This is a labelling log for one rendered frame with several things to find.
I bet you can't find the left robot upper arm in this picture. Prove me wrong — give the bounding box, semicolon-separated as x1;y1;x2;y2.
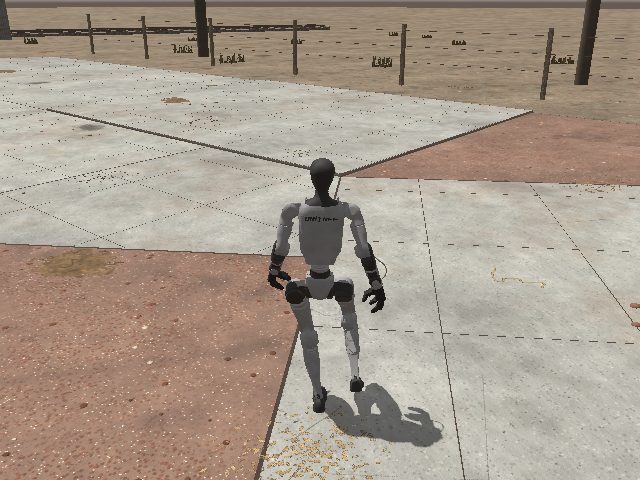
274;201;301;256

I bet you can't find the robot right forearm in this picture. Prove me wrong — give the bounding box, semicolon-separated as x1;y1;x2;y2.
361;243;383;290

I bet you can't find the humanoid robot head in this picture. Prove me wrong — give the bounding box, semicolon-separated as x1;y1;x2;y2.
305;158;339;207

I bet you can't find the robot left hand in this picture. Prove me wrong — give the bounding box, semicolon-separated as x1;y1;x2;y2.
267;271;291;290

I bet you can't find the robot right foot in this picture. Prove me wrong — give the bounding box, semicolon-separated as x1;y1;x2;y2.
350;376;364;392

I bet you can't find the robot right hand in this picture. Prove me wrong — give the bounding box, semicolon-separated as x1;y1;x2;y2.
362;286;386;313

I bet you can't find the right robot upper arm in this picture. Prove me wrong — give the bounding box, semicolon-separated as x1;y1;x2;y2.
342;202;371;259

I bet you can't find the robot left forearm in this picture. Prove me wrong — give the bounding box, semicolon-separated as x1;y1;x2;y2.
269;240;285;275

